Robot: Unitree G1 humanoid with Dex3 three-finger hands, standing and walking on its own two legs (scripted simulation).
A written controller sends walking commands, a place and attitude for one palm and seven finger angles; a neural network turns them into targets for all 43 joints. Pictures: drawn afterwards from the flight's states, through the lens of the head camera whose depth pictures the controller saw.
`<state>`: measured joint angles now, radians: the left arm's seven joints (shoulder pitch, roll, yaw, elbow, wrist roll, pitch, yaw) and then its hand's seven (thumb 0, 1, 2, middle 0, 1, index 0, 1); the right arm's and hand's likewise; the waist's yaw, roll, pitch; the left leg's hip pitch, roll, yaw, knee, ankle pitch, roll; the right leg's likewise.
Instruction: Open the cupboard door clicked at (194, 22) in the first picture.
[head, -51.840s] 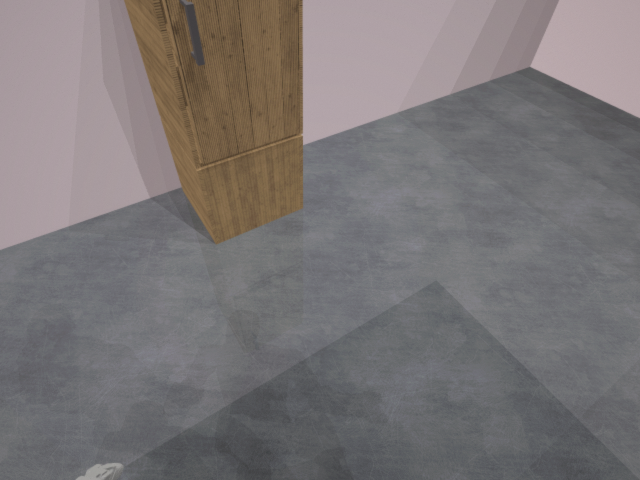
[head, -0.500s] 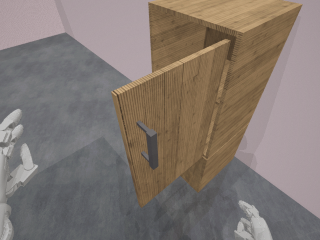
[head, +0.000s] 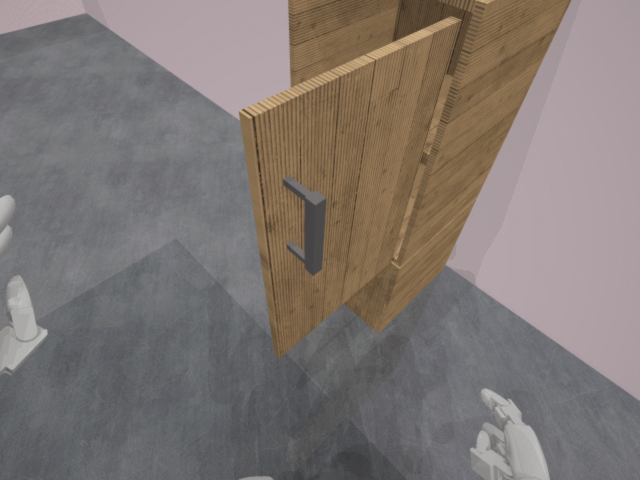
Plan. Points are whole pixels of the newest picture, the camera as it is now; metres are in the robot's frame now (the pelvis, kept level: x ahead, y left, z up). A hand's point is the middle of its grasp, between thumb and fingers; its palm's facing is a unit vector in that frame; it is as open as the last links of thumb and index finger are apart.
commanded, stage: step back with the hand held close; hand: left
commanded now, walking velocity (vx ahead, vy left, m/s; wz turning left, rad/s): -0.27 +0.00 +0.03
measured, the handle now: (303, 228) +0.41 +0.06 +0.08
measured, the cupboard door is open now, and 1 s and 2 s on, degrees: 89 89 89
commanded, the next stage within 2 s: stop stepping back and stand still in 0.44 s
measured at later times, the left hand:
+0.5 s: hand out of the picture +0.10 +0.26 +0.17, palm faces +0.46 -0.76 -0.47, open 7.4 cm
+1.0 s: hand out of the picture +0.01 +0.25 +0.17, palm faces +0.40 -0.77 -0.49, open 7.4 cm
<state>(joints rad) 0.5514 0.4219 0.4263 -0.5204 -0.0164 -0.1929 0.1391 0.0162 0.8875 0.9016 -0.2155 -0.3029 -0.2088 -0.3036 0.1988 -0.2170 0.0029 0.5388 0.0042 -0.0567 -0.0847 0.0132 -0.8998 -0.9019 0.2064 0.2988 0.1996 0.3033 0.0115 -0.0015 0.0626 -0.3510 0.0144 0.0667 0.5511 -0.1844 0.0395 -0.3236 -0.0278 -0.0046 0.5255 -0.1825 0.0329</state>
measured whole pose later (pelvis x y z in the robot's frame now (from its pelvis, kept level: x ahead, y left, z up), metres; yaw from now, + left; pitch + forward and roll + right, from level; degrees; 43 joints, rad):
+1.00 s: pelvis -0.19 -0.02 +0.01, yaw -1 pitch +0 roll +1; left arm 0.57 0.42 0.39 -0.48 -0.03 -0.16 0.15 0.02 0.89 0.90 -0.21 -0.30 -0.21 -0.30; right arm 0.23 -0.20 0.02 0.65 -0.02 -0.11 -0.07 0.01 -0.90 -0.90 0.21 0.30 0.20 0.30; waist 0.02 -0.03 -0.01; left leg -0.44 -0.02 0.04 0.75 -0.32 0.00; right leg -0.20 0.04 -0.05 0.47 -0.26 -0.09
